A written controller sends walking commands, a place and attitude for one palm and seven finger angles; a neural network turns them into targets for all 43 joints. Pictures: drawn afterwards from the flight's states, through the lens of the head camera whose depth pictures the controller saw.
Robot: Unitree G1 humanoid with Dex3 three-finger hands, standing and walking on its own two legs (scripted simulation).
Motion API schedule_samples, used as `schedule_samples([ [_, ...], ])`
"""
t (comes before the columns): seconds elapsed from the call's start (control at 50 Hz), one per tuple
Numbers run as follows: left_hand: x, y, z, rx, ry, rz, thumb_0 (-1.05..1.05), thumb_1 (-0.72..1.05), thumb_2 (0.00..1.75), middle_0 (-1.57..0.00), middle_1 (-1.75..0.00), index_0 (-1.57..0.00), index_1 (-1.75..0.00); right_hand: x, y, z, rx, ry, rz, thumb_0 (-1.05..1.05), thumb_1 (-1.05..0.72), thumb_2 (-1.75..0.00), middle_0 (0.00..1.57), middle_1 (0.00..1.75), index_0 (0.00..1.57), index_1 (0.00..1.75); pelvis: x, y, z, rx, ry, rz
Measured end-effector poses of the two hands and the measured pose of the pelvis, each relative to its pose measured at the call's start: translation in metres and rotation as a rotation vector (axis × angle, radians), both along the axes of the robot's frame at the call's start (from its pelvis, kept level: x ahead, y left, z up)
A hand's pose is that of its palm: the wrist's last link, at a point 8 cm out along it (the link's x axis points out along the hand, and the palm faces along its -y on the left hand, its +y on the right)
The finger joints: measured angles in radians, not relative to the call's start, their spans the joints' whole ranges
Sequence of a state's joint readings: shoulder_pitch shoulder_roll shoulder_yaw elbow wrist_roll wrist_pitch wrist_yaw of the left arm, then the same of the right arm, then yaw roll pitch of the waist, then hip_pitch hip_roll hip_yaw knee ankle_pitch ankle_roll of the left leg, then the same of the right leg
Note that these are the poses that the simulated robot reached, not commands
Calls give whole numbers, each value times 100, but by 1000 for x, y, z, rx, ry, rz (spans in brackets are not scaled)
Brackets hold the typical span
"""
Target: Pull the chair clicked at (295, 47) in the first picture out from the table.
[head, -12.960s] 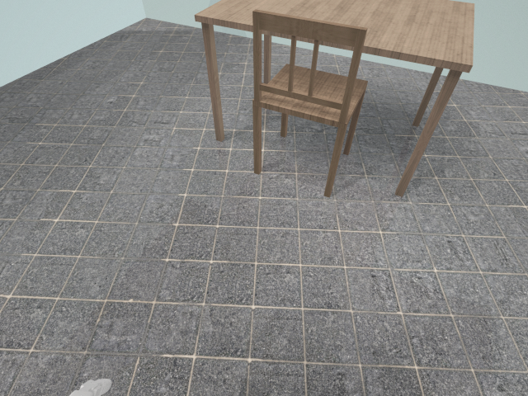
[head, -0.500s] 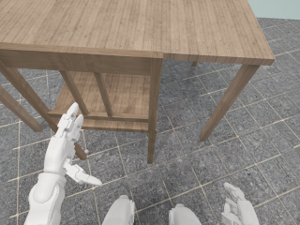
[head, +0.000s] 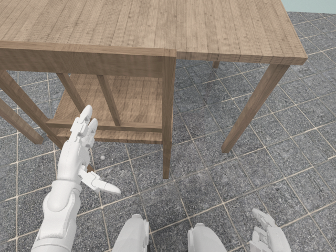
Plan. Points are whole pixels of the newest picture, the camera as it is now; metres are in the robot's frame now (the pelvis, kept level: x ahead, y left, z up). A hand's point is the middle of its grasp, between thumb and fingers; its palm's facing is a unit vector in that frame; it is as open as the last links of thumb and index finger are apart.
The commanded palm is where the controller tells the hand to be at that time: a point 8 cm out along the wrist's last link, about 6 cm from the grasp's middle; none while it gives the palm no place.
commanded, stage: aim the fingers beside a spindle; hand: left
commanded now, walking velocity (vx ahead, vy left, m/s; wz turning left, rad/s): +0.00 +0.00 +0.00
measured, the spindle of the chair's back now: (77, 100) +0.49 +0.27 +0.01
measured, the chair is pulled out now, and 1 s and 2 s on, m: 0.00 0.00 0.00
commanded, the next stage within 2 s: none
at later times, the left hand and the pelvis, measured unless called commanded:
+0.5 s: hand (102, 149) +0.34 +0.17 +0.02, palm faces -0.03 -1.00 -0.04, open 16.9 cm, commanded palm +0.32 +0.21 +0.02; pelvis +0.00 +0.00 +0.00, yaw +0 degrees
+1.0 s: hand (109, 152) +0.34 +0.15 +0.01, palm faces -0.08 -1.00 +0.00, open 17.0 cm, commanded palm +0.33 +0.21 +0.02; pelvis +0.00 +0.01 -0.01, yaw -1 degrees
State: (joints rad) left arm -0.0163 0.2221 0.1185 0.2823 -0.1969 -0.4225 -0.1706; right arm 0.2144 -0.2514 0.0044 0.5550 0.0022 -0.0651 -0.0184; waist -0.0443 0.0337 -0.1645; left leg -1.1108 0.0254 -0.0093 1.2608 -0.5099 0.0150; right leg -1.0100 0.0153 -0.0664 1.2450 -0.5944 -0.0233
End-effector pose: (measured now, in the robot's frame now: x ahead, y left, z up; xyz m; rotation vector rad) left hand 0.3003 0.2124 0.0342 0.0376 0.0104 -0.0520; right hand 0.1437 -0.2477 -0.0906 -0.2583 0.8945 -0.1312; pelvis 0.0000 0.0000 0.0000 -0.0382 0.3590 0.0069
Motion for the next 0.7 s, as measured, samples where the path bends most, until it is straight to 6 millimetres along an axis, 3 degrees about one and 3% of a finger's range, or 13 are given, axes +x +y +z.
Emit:
schedule_samples([
  [0.24, 22, -6, -19, -11, 33, -6, -2, -50, 30, -6, -8, -6, -8, -12, -5, -15, 3, 52, -18, 1, -90, -90, 20, 30, 20, 30, -3, -2, -9, 2, 26, -5],
  [0.38, 29, 2, -7, 10, -18, 24, -2, -50, 30, -6, -8, -7, -8, -17, -3, -17, 11, 74, -30, 1, -90, -90, 20, 30, 20, 30, -1, -1, -8, 5, 27, -11],
  [0.48, 26, 9, -7, 6, 11, 26, -2, -50, 30, -6, -8, -6, -8, -17, 0, -15, 23, 78, -33, 1, -90, -90, 20, 30, 20, 30, 0, 1, -4, 4, 25, -9],
  [0.58, 14, 1, -18, -21, 56, -4, -1, -50, 30, -6, -8, -6, -8, -13, 1, -10, 13, 64, -28, 1, -90, -90, 20, 30, 20, 30, 1, 3, -3, 1, 23, -6],
  [0.7, 14, 3, -13, -13, -15, 15, -2, -50, 30, -6, -8, -6, -8, -6, 2, -8, -12, 45, -13, 0, -90, -90, 20, 30, 20, 30, -2, 5, -6, -4, 20, -5],
])
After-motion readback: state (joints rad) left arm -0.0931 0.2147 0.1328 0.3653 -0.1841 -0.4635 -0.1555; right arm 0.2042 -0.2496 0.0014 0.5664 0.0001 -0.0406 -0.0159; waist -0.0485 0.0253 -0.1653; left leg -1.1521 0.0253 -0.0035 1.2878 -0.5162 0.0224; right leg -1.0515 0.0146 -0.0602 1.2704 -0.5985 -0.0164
